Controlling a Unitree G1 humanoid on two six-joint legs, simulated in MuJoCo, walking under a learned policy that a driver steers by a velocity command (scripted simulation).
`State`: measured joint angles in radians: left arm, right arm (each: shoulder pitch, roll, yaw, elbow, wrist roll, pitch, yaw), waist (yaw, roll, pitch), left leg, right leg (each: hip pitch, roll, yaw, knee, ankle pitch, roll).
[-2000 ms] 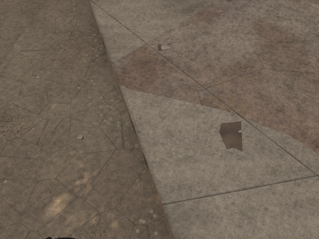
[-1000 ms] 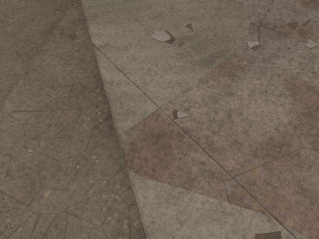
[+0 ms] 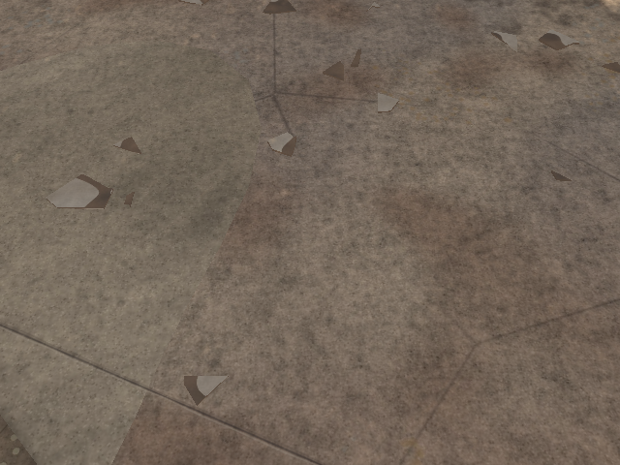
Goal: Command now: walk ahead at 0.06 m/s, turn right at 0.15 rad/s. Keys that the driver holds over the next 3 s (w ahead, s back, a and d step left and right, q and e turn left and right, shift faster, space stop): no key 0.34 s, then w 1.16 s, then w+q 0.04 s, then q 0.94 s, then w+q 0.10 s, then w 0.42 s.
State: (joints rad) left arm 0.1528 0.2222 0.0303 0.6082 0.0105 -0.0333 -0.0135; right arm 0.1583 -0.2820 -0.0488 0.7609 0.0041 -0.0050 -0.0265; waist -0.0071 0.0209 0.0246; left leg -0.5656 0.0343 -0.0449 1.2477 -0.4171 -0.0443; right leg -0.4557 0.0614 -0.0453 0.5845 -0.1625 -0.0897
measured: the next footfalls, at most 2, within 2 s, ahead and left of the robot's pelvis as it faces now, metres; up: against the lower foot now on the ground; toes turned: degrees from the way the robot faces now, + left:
left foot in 0.18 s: +0.11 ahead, +0.15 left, +0.00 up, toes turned -2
left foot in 1.04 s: +0.50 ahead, +0.15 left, +0.00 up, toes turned +0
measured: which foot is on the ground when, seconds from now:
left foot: up 0.00-0.16, down 0.18-0.58, up 0.60-1.00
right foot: down 0.00-1.00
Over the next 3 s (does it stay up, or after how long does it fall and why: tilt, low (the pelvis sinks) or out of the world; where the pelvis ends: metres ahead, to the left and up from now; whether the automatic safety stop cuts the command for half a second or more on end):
stays up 0.86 0.12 0.01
